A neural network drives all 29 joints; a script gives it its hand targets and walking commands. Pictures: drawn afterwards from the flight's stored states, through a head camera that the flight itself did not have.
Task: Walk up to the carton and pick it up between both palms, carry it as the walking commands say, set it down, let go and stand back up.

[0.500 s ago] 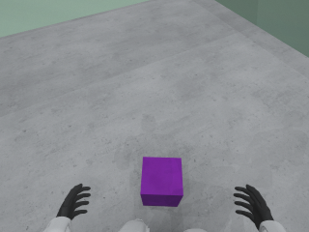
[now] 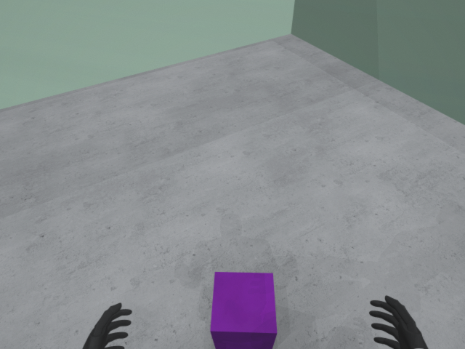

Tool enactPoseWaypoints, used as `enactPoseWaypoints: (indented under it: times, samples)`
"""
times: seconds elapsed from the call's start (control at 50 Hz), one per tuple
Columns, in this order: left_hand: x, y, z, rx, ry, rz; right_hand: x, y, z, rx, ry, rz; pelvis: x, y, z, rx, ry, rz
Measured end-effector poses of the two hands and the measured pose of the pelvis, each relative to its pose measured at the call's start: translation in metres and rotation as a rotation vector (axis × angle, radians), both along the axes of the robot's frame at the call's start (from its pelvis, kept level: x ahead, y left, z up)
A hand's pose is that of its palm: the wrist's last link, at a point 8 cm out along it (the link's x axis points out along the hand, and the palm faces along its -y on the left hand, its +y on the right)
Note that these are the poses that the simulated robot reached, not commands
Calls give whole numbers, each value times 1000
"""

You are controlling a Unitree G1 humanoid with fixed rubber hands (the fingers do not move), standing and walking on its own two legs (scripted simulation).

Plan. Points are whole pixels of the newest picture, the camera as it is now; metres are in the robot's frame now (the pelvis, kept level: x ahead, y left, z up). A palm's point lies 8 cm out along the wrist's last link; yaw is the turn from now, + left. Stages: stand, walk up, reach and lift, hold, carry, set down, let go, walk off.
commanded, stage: stand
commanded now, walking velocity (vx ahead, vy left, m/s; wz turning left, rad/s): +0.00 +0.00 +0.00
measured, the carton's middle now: (243, 314) +0.37 +0.00 -0.62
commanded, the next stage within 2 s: none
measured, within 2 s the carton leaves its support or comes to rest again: neither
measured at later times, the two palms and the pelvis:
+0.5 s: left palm out of the picture +0.13 +0.27 -0.07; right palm out of the picture +0.11 -0.27 -0.06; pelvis -0.01 +0.00 +0.00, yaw +0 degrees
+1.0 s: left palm out of the picture +0.11 +0.27 -0.08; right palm out of the picture +0.09 -0.27 -0.06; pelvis -0.02 +0.01 +0.00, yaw +0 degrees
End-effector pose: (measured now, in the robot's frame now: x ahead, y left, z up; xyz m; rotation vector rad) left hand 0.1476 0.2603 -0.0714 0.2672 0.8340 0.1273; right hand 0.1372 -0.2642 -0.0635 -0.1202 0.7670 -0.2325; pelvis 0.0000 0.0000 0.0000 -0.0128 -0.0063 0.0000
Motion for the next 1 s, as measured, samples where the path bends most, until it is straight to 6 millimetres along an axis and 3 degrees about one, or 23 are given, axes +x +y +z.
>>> enactPoseWaypoints:
  times: [0.16,0.6,1.0]
  samples:
    - [0,1,2,6,-44,9,-4,-13,5,-40,-42,-11,2,-1,0,2,2,0]
    - [-27,9,-5,-1,-39,23,-36,-10,5,-58,-55,-23,-17,5,0,-6,-24,0]
    - [-41,12,-10,-4,-17,33,-43,-10,6,-65,-63,-26,-24,6,0,-8,-33,-1]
